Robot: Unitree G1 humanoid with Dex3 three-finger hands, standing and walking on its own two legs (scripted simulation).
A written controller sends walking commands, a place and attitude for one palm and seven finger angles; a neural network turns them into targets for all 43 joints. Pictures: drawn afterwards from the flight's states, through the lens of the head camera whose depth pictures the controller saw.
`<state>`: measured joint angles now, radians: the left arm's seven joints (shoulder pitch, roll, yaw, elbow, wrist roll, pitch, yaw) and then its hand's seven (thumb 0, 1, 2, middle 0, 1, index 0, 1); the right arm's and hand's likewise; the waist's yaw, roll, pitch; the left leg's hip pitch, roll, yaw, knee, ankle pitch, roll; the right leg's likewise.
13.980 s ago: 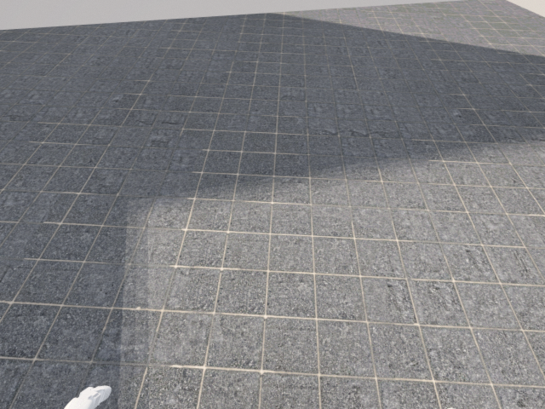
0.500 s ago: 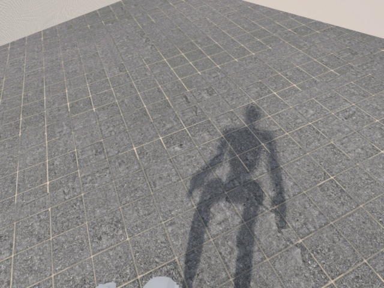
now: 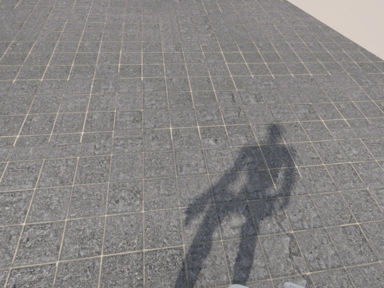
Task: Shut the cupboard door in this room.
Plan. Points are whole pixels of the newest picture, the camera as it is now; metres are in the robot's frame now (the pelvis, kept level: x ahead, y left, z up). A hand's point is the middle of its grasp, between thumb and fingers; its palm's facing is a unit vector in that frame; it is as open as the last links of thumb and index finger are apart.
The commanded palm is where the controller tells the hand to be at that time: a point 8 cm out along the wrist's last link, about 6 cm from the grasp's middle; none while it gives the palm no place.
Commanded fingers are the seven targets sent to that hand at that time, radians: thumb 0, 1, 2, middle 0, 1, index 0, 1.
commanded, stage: turn or walk to find it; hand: left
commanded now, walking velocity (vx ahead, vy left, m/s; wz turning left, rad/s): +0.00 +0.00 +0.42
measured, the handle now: out of the picture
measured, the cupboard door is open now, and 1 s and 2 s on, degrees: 77 77 77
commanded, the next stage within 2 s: none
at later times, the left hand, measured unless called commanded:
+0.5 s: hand out of the picture +0.07 +0.14 -0.14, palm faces +0.18 -0.94 -0.29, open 7.4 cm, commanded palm none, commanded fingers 0.00 0.90 0.90 -0.20 -0.30 -0.20 -0.30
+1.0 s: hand out of the picture -0.13 +0.17 -0.19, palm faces +0.46 -0.85 -0.25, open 7.4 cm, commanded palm none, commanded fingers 0.00 0.90 0.90 -0.20 -0.30 -0.20 -0.30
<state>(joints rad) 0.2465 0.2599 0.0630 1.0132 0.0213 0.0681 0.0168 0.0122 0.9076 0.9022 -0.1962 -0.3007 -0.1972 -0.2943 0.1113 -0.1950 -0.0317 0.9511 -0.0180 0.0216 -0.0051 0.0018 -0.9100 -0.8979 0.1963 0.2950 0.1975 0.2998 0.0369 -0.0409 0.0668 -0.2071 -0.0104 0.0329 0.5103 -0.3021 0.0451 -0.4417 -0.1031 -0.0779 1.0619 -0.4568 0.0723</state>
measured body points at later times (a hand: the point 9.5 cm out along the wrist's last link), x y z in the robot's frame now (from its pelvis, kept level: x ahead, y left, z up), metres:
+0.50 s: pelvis -0.01 -0.06 +0.00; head +0.02 -0.10 +0.45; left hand +0.06 +0.19 -0.11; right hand +0.04 -0.31 -0.17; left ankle -0.06 +0.08 -0.66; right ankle +0.00 -0.14 -0.74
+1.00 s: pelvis -0.04 -0.02 -0.01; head -0.03 +0.02 +0.44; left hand -0.16 +0.22 -0.17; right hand +0.17 -0.20 -0.13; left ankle -0.10 +0.06 -0.74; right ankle -0.01 -0.15 -0.70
